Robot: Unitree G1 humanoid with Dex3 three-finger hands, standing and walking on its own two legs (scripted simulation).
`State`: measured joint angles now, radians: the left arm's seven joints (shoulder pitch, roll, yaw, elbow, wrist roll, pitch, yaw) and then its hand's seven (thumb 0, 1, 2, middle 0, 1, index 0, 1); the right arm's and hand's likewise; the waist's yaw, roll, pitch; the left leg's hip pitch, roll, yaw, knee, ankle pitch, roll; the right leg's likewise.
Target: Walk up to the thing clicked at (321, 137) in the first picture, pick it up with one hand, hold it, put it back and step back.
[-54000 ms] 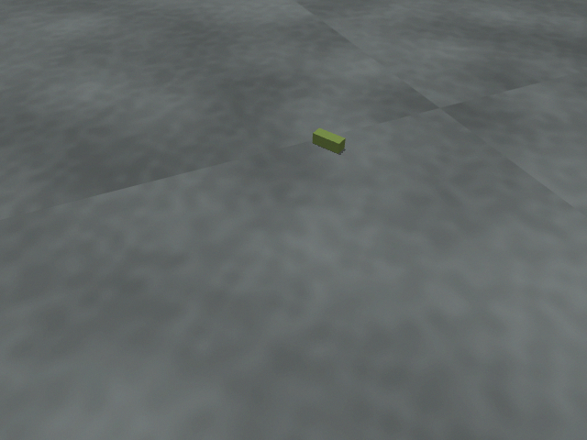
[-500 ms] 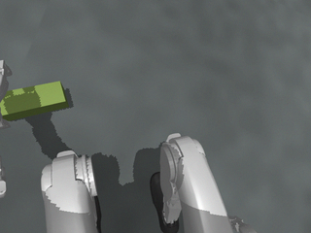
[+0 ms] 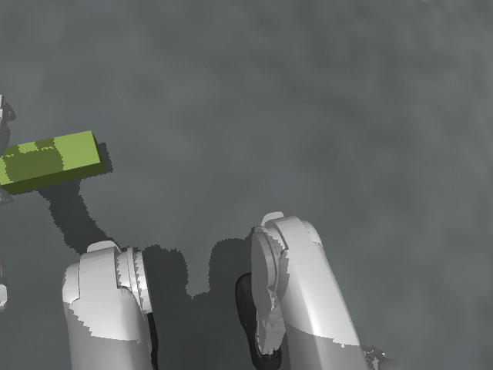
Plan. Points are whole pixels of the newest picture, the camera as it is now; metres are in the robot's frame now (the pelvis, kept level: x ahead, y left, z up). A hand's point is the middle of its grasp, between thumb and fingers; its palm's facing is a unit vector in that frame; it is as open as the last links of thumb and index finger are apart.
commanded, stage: approach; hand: left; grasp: from above
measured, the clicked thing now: (50, 162) +0.49 +0.29 -0.29
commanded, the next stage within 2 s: rest palm in 0.70 s
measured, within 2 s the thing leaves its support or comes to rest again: neither
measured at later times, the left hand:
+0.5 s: hand (42, 122) +0.52 +0.26 -0.16, palm faces -0.35 -0.08 -0.93, open 14.1 cm
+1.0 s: hand (27, 155) +0.47 +0.29 -0.18, palm faces -0.42 -0.10 -0.90, open 14.3 cm
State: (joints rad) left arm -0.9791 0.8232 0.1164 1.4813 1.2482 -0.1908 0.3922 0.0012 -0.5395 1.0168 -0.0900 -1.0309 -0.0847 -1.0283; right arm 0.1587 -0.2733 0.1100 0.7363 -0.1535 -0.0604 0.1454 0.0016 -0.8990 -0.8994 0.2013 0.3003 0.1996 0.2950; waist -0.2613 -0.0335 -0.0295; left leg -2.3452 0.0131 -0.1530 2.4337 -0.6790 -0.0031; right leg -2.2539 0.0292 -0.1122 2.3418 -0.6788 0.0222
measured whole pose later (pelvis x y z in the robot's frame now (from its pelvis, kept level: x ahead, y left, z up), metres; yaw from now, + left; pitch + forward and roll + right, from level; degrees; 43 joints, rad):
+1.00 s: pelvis +0.00 +0.00 +0.00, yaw +0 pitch +33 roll -10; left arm -1.05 0.77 0.02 1.53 1.24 -0.17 0.43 0.00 -0.56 1.03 -0.08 -1.01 -0.07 -1.01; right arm 0.14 -0.28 0.13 0.71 -0.16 -0.07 0.15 0.00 -0.89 -0.90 0.20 0.30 0.20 0.30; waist -0.29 -0.05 -0.02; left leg -2.35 0.01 -0.16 2.45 -0.69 -0.01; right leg -2.25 0.03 -0.12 2.35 -0.69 0.02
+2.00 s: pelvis +0.00 +0.01 -0.02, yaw -5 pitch +29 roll -14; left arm -1.12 0.97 0.09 1.77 1.26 -0.17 0.59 0.00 -0.50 1.01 -0.10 -1.00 -0.09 -1.01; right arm 0.10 -0.33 0.29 0.65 -0.25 -0.24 0.25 0.00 -0.90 -0.90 0.20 0.30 0.20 0.30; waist -0.39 -0.14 0.13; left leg -2.35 0.02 -0.24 2.54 -0.72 0.00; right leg -2.24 0.07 -0.18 2.38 -0.67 0.05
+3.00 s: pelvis +0.00 +0.01 -0.01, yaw -7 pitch +28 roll -15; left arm -1.11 1.03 0.07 1.74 1.23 -0.18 0.61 0.00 -0.19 0.77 -0.29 -0.92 -0.31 -0.88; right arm 0.10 -0.35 0.32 0.64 -0.25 -0.25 0.26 0.00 -0.90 -0.90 0.20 0.30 0.20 0.29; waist -0.40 -0.17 0.19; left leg -2.33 0.03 -0.27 2.53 -0.73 0.00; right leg -2.21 0.08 -0.20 2.35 -0.66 0.05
